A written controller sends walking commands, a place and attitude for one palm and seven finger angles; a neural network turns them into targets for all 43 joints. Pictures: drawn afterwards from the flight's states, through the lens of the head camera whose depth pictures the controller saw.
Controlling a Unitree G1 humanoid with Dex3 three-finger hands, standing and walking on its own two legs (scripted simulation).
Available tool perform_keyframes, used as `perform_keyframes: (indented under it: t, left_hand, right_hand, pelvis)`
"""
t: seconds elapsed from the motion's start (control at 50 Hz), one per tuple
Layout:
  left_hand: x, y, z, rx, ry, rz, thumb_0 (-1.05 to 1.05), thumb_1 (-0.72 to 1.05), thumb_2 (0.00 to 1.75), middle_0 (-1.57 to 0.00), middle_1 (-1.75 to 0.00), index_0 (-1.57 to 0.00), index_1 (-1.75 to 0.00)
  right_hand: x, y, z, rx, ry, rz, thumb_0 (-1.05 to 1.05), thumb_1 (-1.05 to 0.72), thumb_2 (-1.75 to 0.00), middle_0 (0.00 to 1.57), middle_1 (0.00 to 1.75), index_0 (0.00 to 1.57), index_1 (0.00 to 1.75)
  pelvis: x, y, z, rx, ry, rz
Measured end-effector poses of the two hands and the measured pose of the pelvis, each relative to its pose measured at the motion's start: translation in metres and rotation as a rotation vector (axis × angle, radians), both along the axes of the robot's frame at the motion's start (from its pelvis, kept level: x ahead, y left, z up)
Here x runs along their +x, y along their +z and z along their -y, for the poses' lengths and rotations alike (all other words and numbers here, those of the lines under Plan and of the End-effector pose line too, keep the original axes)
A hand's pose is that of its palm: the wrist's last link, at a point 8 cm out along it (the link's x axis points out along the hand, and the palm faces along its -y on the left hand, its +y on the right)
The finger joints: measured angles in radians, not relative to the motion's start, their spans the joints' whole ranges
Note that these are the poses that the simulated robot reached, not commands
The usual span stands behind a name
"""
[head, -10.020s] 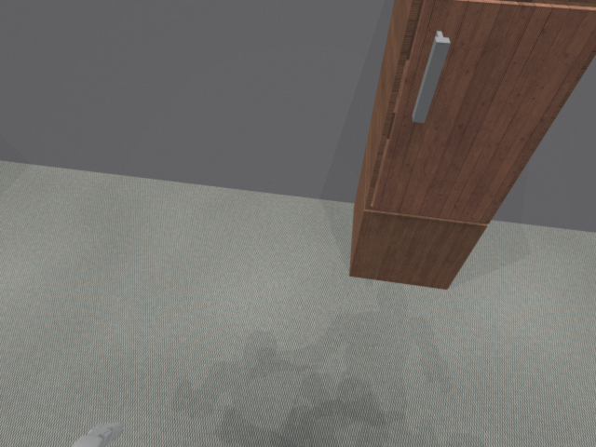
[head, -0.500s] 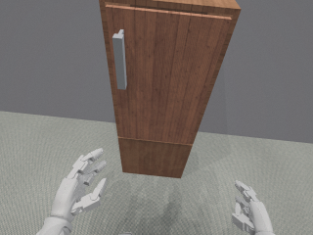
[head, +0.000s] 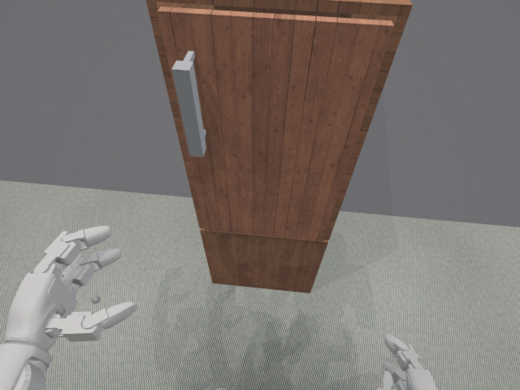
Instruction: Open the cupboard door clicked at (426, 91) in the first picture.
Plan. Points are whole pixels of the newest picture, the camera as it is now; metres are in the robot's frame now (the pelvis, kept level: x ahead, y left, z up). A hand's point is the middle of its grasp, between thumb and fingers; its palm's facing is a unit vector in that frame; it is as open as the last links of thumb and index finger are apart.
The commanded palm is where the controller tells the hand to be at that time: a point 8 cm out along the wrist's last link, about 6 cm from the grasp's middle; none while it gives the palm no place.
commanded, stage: raise the hand with hooked fingers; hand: left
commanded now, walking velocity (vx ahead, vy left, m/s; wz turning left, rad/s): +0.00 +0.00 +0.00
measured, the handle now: (194, 106) +0.55 +0.15 +0.14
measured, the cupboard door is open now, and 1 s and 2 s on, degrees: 0 0 0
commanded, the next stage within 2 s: move the hooked fingers beside the handle in 1.22 s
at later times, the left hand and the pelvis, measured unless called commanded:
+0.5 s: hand (51, 253) +0.26 +0.28 +0.12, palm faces -0.03 -1.00 -0.06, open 13.8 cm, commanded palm +0.23 +0.33 +0.14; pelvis +0.00 +0.02 +0.02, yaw +2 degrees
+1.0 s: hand (24, 228) +0.27 +0.30 +0.16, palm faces -0.02 -1.00 -0.06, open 14.0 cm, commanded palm +0.24 +0.35 +0.16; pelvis -0.01 +0.03 +0.03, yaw +1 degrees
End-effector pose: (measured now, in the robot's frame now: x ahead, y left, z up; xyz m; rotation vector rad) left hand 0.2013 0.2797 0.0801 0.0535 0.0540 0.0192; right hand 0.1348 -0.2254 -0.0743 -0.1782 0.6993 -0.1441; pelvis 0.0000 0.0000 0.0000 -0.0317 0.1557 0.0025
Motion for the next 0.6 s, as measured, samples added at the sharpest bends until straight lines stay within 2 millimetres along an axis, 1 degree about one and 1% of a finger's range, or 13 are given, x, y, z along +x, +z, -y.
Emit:
perform_keyframes:
  t: [0.04, 0.08, 0.18, 0.22, 0.26, 0.3, 0.34, 0.38, 0.42, 0.52, 0.56, 0.6]
  left_hand:
    - [0.0, 0.012, -0.009, 0.024, 0.04, 0.065, 0.01, 0.03, 0.52, -0.26, -0.86, -0.26, -0.87]
    - [0.001, 0.016, -0.013, 0.041, 0.038, 0.085, 0.01, -0.02, 0.5, -0.26, -0.89, -0.26, -0.9]
    - [0.009, -0.001, -0.008, 0.018, -0.075, -0.027, 0.0, -0.14, 0.45, -0.27, -0.96, -0.27, -0.97]
    - [0.013, 0.0, -0.009, 0.014, -0.099, -0.044, 0.0, -0.18, 0.43, -0.27, -0.99, -0.28, -1.0]
    - [0.018, 0.009, -0.015, 0.018, -0.088, -0.008, 0.0, -0.23, 0.41, -0.28, -1.02, -0.28, -1.03]
    - [0.022, 0.025, -0.024, 0.022, -0.053, 0.061, 0.0, -0.28, 0.39, -0.28, -1.05, -0.29, -1.06]
    - [0.027, 0.04, -0.034, 0.025, -0.02, 0.125, 0.0, -0.32, 0.37, -0.29, -1.08, -0.29, -1.09]
    - [0.031, 0.051, -0.043, 0.025, -0.003, 0.15, 0.0, -0.37, 0.36, -0.29, -1.11, -0.29, -1.12]
    - [0.035, 0.054, -0.048, 0.018, -0.009, 0.122, 0.0, -0.41, 0.34, -0.29, -1.13, -0.29, -1.14]
    - [0.04, 0.047, -0.053, 0.006, -0.053, -0.007, -0.01, -0.46, 0.32, -0.29, -1.17, -0.3, -1.18]
    - [0.041, 0.05, -0.056, 0.006, -0.051, -0.002, -0.01, -0.48, 0.31, -0.29, -1.18, -0.3, -1.19]
    - [0.042, 0.058, -0.061, 0.011, -0.036, 0.04, -0.01, -0.48, 0.31, -0.3, -1.19, -0.3, -1.19]
  right_hand:
    - [0.001, 0.002, 0.007, -0.023, 0.009, -0.01, 0.01, -0.9, -0.9, 0.2, 0.3, 0.21, 0.3]
    - [0.004, 0.003, 0.013, -0.044, 0.022, -0.015, 0.01, -0.9, -0.9, 0.2, 0.3, 0.21, 0.3]
    - [0.017, 0.011, 0.021, -0.085, 0.027, 0.012, 0.01, -0.9, -0.9, 0.2, 0.3, 0.21, 0.3]
    - [0.023, 0.018, 0.021, -0.097, 0.024, 0.036, 0.01, -0.9, -0.9, 0.2, 0.3, 0.21, 0.3]
    - [0.028, 0.025, 0.018, -0.101, 0.024, 0.063, 0.01, -0.9, -0.9, 0.2, 0.3, 0.21, 0.3]
    - [0.033, 0.032, 0.013, -0.099, 0.03, 0.088, 0.01, -0.9, -0.9, 0.2, 0.3, 0.2, 0.3]
    - [0.038, 0.037, 0.008, -0.091, 0.042, 0.107, 0.01, -0.9, -0.9, 0.2, 0.3, 0.2, 0.3]
    - [0.041, 0.039, 0.002, -0.079, 0.054, 0.119, 0.01, -0.9, -0.9, 0.2, 0.3, 0.2, 0.3]
    - [0.043, 0.04, -0.004, -0.066, 0.063, 0.124, 0.01, -0.9, -0.9, 0.2, 0.3, 0.21, 0.3]
    - [0.04, 0.04, -0.015, -0.045, 0.07, 0.121, 0.01, -0.9, -0.9, 0.2, 0.3, 0.21, 0.3]
    - [0.037, 0.04, -0.017, -0.046, 0.071, 0.112, 0.01, -0.9, -0.9, 0.2, 0.3, 0.21, 0.3]
    - [0.033, 0.041, -0.019, -0.051, 0.075, 0.1, 0.01, -0.9, -0.9, 0.2, 0.3, 0.21, 0.3]
  pelvis:
    - [0.003, 0.001, -0.001, -0.002, 0.007, 0.003]
    - [0.004, 0.002, -0.003, -0.006, 0.017, 0.004]
    - [0.004, 0.005, -0.008, -0.01, 0.022, 0.011]
    - [0.004, 0.007, -0.009, -0.009, 0.019, 0.02]
    - [0.004, 0.009, -0.009, -0.007, 0.017, 0.032]
    - [0.005, 0.012, -0.009, -0.007, 0.017, 0.045]
    - [0.005, 0.014, -0.01, -0.008, 0.021, 0.057]
    - [0.004, 0.015, -0.011, -0.01, 0.026, 0.066]
    - [0.003, 0.017, -0.013, -0.011, 0.03, 0.074]
    - [-0.001, 0.021, -0.018, -0.009, 0.028, 0.087]
    - [-0.002, 0.023, -0.02, -0.009, 0.026, 0.094]
    - [-0.003, 0.024, -0.02, -0.008, 0.025, 0.102]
